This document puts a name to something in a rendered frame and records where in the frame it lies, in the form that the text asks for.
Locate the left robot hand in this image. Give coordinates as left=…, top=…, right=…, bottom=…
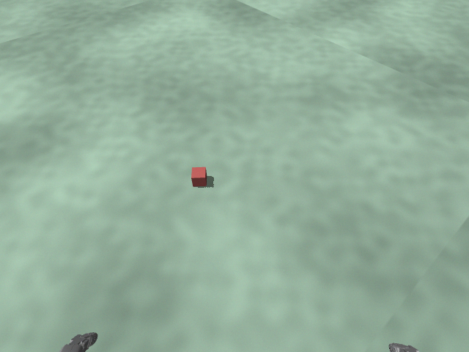
left=60, top=332, right=97, bottom=352

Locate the cube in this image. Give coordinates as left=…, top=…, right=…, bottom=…
left=191, top=167, right=207, bottom=186

